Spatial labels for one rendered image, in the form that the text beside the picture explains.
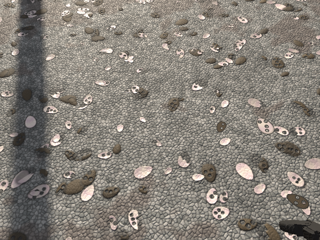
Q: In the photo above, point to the robot right hand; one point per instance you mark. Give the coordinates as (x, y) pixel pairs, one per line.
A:
(308, 229)

